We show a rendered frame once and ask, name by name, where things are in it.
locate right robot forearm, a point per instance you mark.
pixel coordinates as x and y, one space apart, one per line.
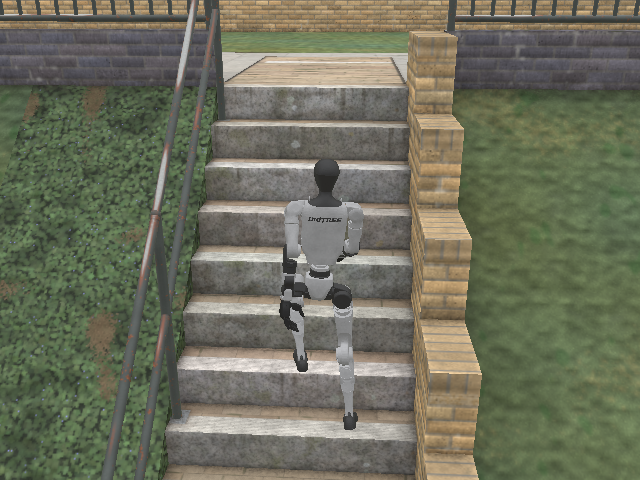
344 254

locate right robot upper arm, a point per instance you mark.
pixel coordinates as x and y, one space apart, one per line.
355 224

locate left robot forearm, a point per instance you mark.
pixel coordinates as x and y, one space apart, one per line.
288 276

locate left robot thigh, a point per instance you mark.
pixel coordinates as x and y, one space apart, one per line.
299 290

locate robot left hand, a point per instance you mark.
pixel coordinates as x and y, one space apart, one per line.
285 313

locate robot right shin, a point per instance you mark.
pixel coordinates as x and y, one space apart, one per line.
347 381

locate left robot upper arm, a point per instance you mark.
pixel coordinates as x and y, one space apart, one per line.
291 213

